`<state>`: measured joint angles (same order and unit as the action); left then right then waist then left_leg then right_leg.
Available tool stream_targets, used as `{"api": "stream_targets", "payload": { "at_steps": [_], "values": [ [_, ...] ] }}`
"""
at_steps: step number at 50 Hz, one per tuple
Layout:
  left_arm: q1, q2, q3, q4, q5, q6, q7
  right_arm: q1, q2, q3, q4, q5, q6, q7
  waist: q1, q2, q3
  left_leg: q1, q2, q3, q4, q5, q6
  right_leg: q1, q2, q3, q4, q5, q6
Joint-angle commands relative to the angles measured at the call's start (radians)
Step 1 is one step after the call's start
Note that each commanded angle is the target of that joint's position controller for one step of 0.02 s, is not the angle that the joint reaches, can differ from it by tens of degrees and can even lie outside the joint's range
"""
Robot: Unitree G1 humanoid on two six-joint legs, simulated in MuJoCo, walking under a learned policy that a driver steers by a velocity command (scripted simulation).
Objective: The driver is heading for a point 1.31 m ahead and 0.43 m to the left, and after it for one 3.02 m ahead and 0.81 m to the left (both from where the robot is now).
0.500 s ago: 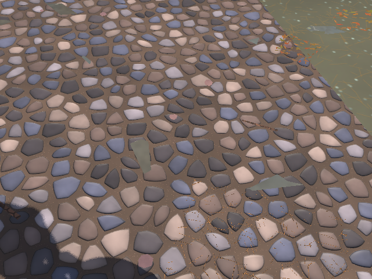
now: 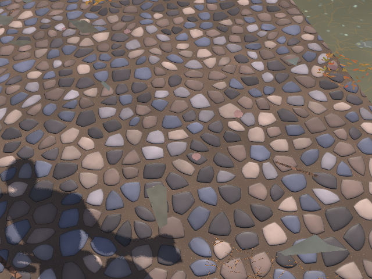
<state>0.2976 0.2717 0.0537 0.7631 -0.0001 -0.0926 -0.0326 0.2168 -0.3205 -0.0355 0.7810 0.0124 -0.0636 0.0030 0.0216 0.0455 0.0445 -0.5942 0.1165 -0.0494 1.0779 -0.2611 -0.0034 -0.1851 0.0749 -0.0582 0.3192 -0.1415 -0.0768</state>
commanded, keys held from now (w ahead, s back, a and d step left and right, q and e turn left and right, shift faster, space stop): w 0.80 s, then w+q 0.20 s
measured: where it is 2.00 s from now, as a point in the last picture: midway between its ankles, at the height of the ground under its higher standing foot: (169, 143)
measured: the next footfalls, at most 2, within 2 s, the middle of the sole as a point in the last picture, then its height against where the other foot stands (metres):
left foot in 0.30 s outside the picture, level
right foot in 0.84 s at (223, 235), level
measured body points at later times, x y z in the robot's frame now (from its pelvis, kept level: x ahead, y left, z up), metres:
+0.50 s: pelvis +0.28 +0.08 +0.00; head +0.31 +0.09 +0.45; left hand +0.41 +0.35 -0.12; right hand +0.36 -0.20 -0.11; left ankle +0.31 +0.16 -0.74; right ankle +0.29 -0.08 -0.66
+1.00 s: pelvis +0.56 +0.01 +0.00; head +0.59 +0.00 +0.44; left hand +0.67 +0.29 -0.11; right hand +0.63 -0.27 -0.14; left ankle +0.51 +0.17 -0.66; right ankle +0.60 -0.08 -0.74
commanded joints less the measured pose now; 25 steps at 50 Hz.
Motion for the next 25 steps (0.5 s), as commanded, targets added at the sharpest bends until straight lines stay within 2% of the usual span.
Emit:
{"api": "stream_targets", "payload": {
  "at_steps": [1, 4, 6, 9, 12, 13, 14, 15, 16, 17, 18, 19, 20, 21, 22, 24, 25],
  "values": [
    [-0.057, 0.137, 0.032, -0.052, -0.001, -0.028, 0.009, 0.024, -0.045, -0.01, -0.053, -0.012, 0.001, -0.005, -0.038, -0.101, 0.001, -0.039, 0.042, -0.011, -0.123, 0.146, -0.031, -0.034, -0.263, 0.188, -0.215, 0.169, -0.184],
    [-0.022, 0.157, 0.035, -0.03, -0.008, -0.017, 0.02, -0.095, -0.02, 0.0, -0.08, -0.01, -0.015, 0.007, 0.007, -0.091, 0.019, 0.003, 0.009, 0.022, -0.364, 0.333, -0.027, -0.024, -0.222, 0.114, -0.214, 0.166, -0.144],
    [0.03, 0.181, 0.04, -0.004, -0.015, -0.011, 0.022, -0.164, -0.017, 0.003, -0.099, -0.003, -0.022, 0.017, 0.04, -0.088, 0.023, 0.024, -0.014, 0.036, -0.449, 0.386, -0.024, 0.018, -0.243, 0.117, -0.208, 0.132, -0.138],
    [0.068, 0.193, 0.045, 0.029, -0.023, 0.006, 0.026, -0.225, -0.039, -0.003, -0.13, 0.003, -0.027, 0.032, 0.05, -0.094, 0.033, -0.013, -0.023, 0.015, -0.527, 0.342, 0.006, 0.14, -0.299, 0.141, -0.158, 0.135, -0.125],
    [0.066, 0.206, 0.05, 0.048, -0.025, 0.027, 0.035, -0.2, -0.067, -0.014, -0.135, 0.001, -0.031, 0.042, 0.016, -0.112, 0.007, 0.034, -0.045, 0.025, -0.567, 0.216, 0.046, 0.237, -0.337, 0.158, -0.073, 0.253, -0.096],
    [0.048, 0.211, 0.051, 0.048, -0.023, 0.033, 0.037, -0.135, -0.084, -0.025, -0.12, 0.0, -0.032, 0.041, -0.026, -0.118, -0.033, 0.132, -0.073, 0.054, -0.587, 0.191, 0.066, 0.242, -0.319, 0.141, 0.009, 0.393, -0.079],
    [0.043, 0.191, 0.042, 0.048, -0.017, 0.04, 0.038, 0.004, -0.124, -0.048, -0.079, -0.002, -0.032, 0.033, -0.094, -0.101, -0.124, 0.329, -0.102, 0.083, -0.599, 0.195, 0.094, 0.203, -0.266, 0.1, 0.184, 0.501, -0.053],
    [0.06, 0.14, 0.018, 0.026, 0.005, 0.04, 0.042, 0.176, -0.194, -0.071, -0.046, -0.009, -0.028, 0.023, -0.154, -0.01, -0.277, 0.62, 0.038, -0.065, -0.556, 0.238, 0.15, 0.034, -0.208, 0.053, 0.476, 0.309, -0.015],
    [0.192, 0.02, -0.017, 0.006, -0.001, 0.019, 0.032, 0.227, -0.283, -0.09, -0.028, -0.016, -0.021, 0.024, -0.084, 0.266, -0.391, 0.958, 0.258, -0.555, -0.663, 0.013, 0.32, -0.385, -0.016, 0.046, 0.832, -0.305, 0.058],
    [0.142, 0.113, 0.0, 0.024, -0.019, -0.001, 0.027, 0.233, -0.175, -0.063, -0.035, -0.002, -0.022, 0.027, -0.131, 0.187, -0.399, 0.967, 0.261, -0.686, -0.768, -0.135, 0.318, -0.508, -0.039, 0.187, 0.957, -0.445, 0.054],
    [0.048, 0.172, 0.017, -0.003, -0.045, -0.013, 0.022, 0.165, -0.135, -0.049, -0.044, -0.005, -0.024, 0.025, -0.127, 0.122, -0.25, 0.859, 0.234, -0.54, -0.781, -0.118, 0.273, -0.579, -0.09, 0.179, 0.98, -0.372, 0.039],
    [-0.013, 0.164, 0.013, -0.018, -0.04, -0.018, 0.026, 0.101, -0.118, -0.044, -0.055, -0.01, -0.024, 0.023, -0.102, 0.042, -0.173, 0.733, 0.196, -0.425, -0.791, -0.014, 0.249, -0.562, -0.141, 0.146, 0.941, -0.281, 0.036],
    [-0.047, 0.156, 0.016, -0.024, -0.021, -0.017, 0.03, 0.054, -0.093, -0.038, -0.059, -0.015, -0.025, 0.025, -0.078, 0.01, -0.108, 0.619, 0.162, -0.343, -0.815, 0.103, 0.241, -0.534, -0.172, 0.134, 0.878, -0.22, 0.042],
    [-0.032, 0.146, 0.019, -0.021, -0.015, -0.009, 0.029, 0.031, -0.073, -0.031, -0.063, -0.025, -0.029, 0.025, -0.046, 0.03, -0.098, 0.549, 0.136, -0.288, -0.84, 0.181, 0.233, -0.472, -0.198, 0.142, 0.84, -0.175, 0.045],
    [-0.013, 0.129, 0.016, -0.014, -0.014, 0.001, 0.028, 0.023, -0.069, -0.031, -0.061, -0.025, -0.033, 0.027, -0.03, 0.039, -0.097, 0.51, 0.122, -0.256, -0.867, 0.219, 0.237, -0.432, -0.203, 0.139, 0.816, -0.153, 0.052],
    [-0.004, 0.097, 0.01, -0.009, -0.01, 0.02, 0.031, 0.031, -0.081, -0.036, -0.046, -0.014, -0.044, 0.026, -0.014, 0.029, -0.079, 0.463, 0.115, -0.192, -0.909, 0.28, 0.253, -0.419, -0.211, 0.126, 0.761, -0.127, 0.071],
    [-0.032, 0.091, 0.007, -0.019, -0.005, 0.026, 0.033, 0.038, -0.093, -0.039, -0.037, -0.012, -0.046, 0.023, -0.015, 0.021, -0.06, 0.452, 0.113, -0.167, -0.928, 0.3, 0.259, -0.442, -0.214, 0.122, 0.719, -0.094, 0.082]
  ]
}}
